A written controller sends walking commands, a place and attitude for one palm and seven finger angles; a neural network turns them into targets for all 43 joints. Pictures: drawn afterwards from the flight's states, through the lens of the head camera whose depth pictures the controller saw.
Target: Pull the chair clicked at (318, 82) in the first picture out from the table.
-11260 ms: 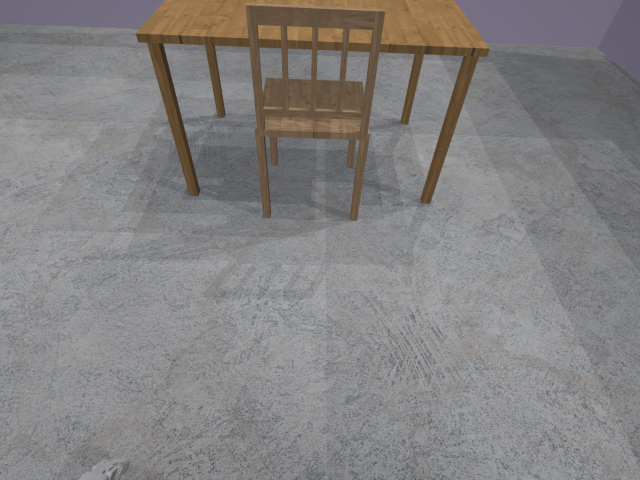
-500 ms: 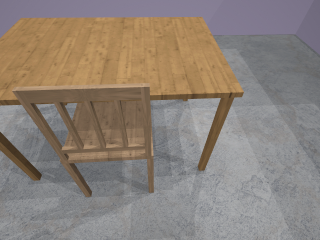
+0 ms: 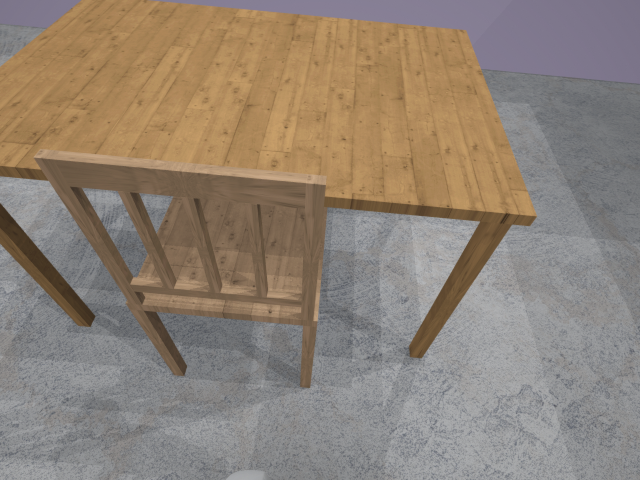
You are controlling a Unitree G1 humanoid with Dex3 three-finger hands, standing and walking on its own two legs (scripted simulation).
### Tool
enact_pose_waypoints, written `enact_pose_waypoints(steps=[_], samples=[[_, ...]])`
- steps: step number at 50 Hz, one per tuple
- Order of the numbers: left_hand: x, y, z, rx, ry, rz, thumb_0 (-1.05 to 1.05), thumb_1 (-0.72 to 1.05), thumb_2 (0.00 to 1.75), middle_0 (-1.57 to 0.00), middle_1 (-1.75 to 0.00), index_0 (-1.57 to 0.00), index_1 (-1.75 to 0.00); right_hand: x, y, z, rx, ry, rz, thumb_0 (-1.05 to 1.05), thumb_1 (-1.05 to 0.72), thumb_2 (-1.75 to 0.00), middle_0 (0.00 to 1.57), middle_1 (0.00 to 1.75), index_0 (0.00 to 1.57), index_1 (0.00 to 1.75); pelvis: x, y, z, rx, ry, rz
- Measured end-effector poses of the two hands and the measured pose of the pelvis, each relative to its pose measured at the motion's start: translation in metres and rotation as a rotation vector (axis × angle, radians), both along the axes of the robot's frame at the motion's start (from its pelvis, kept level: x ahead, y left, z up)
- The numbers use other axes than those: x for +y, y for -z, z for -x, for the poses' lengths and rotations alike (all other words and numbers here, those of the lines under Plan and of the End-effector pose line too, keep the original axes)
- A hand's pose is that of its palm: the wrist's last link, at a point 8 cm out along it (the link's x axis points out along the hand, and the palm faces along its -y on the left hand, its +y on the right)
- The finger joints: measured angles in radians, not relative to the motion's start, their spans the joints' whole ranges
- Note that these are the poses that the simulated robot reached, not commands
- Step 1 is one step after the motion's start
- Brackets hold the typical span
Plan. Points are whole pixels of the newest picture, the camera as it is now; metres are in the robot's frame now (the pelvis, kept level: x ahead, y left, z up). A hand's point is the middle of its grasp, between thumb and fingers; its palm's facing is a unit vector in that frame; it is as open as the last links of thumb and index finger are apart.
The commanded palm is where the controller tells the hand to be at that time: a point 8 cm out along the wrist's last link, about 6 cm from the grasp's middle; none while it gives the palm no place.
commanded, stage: shuffle to correct the standing spot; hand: left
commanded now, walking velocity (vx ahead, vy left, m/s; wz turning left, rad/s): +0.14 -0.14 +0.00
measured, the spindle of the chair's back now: (205, 248) +0.48 +0.25 -0.09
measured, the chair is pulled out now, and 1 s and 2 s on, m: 0.00 0.00 0.00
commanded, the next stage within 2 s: come to a stop and stand still in 0.16 s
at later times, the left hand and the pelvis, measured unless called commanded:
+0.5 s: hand out of the picture +0.13 +0.13 -0.16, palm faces -0.01 -0.97 -0.25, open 7.3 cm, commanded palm none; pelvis +0.08 -0.06 +0.00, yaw +0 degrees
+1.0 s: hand out of the picture +0.07 +0.16 -0.17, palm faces +0.02 -0.96 -0.27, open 7.4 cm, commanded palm none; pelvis +0.06 -0.03 +0.00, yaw -1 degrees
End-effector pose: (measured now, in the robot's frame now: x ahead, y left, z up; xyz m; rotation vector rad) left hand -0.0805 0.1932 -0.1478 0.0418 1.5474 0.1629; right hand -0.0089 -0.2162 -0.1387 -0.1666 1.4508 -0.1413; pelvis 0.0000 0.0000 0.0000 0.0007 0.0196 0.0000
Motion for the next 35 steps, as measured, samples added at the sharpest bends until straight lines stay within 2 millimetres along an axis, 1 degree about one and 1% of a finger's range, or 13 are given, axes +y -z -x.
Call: enact_pose_waypoints(steps=[2,4,5,7,9,11,15,18,22,26,29,32,35], samples=[[-0.002,0.003,0.004,0.044,-0.007,0.021,0.0,0.91,0.9,-0.2,-0.3,-0.19,-0.3,-0.007,-0.002,-0.026,-0.056,-0.007,0.027,0.04,-0.95,-0.9,0.19,0.3,0.2,0.3,0.003,0.002,-0.01,-0.005,0.002,0.001],[-0.001,0.011,0.005,0.086,0.0,0.044,0.0,0.91,0.9,-0.2,-0.3,-0.19,-0.3,-0.011,0.001,-0.049,-0.128,-0.006,0.054,0.03,-0.95,-0.9,0.19,0.3,0.19,0.3,0.007,0.011,-0.021,-0.013,0.013,0.011],[0.0,0.014,0.002,0.104,0.01,0.052,0.0,0.91,0.9,-0.2,-0.3,-0.19,-0.3,-0.012,0.002,-0.057,-0.156,0.0,0.064,0.03,-0.95,-0.9,0.19,0.29,0.19,0.3,0.007,0.014,-0.024,-0.017,0.019,0.004],[0.003,0.017,-0.013,0.112,0.039,0.054,0.0,0.91,0.9,-0.2,-0.3,-0.19,-0.3,-0.012,-0.001,-0.066,-0.183,0.014,0.068,0.02,-0.94,-0.9,0.19,0.29,0.19,0.3,0.005,0.013,-0.031,-0.022,0.032,-0.01],[0.007,0.016,-0.038,0.075,0.055,0.041,0.0,0.91,0.9,-0.2,-0.3,-0.19,-0.3,-0.011,-0.005,-0.068,-0.177,0.018,0.062,0.02,-0.93,-0.9,0.19,0.29,0.19,0.3,0.001,0.008,-0.037,-0.017,0.031,-0.012],[0.009,0.011,-0.068,0.006,0.056,0.022,0.0,0.91,0.9,-0.2,-0.3,-0.19,-0.3,-0.01,-0.008,-0.067,-0.148,0.013,0.048,0.01,-0.93,-0.9,0.19,0.29,0.19,0.3,-0.003,0.002,-0.042,-0.01,0.023,-0.008],[0.008,-0.002,-0.128,-0.131,0.062,-0.019,0.0,0.91,0.9,-0.2,-0.3,-0.19,-0.3,-0.016,-0.008,-0.062,-0.082,0.01,0.017,0.01,-0.93,-0.9,0.2,0.3,0.2,0.3,-0.015,-0.006,-0.052,0.001,0.011,0.0],[0.007,-0.009,-0.161,-0.179,0.091,-0.075,0.01,0.94,0.9,-0.2,-0.3,-0.19,-0.3,-0.026,-0.002,-0.061,-0.056,0.027,-0.013,0.01,-0.92,-0.9,0.2,0.3,0.2,0.3,-0.03,-0.006,-0.06,0.0,0.01,-0.001],[-0.005,-0.01,-0.193,-0.243,0.124,-0.133,0.01,0.94,0.9,-0.2,-0.3,-0.19,-0.3,-0.045,0.019,-0.065,-0.03,0.058,-0.056,0.01,-0.91,-0.9,0.2,0.3,0.2,0.3,-0.053,0.006,-0.073,-0.008,0.016,-0.028],[-0.025,-0.018,-0.212,-0.27,0.135,-0.131,0.01,0.93,0.9,-0.2,-0.3,-0.19,-0.3,-0.06,0.021,-0.075,-0.019,0.072,-0.062,0.01,-0.91,-0.9,0.2,0.3,0.2,0.3,-0.063,0.003,-0.08,-0.01,-0.002,-0.023],[-0.031,-0.021,-0.221,-0.304,0.117,-0.134,0.0,0.94,0.9,-0.2,-0.3,-0.2,-0.3,-0.068,0.016,-0.085,-0.028,0.058,-0.052,0.01,-0.91,-0.9,0.19,0.29,0.19,0.3,-0.068,-0.001,-0.08,-0.011,-0.005,-0.032],[-0.032,-0.02,-0.22,-0.32,0.099,-0.125,0.0,0.93,0.9,-0.2,-0.3,-0.2,-0.3,-0.073,0.009,-0.098,-0.053,0.034,-0.032,0.01,-0.91,-0.9,0.19,0.29,0.19,0.3,-0.068,-0.003,-0.076,-0.011,-0.008,-0.036],[-0.028,-0.014,-0.212,-0.313,0.082,-0.112,0.0,0.93,0.9,-0.21,-0.3,-0.2,-0.3,-0.076,0.002,-0.111,-0.1,0.014,-0.006,0.01,-0.91,-0.9,0.19,0.29,0.19,0.3,-0.065,-0.003,-0.07,-0.013,-0.007,-0.034]])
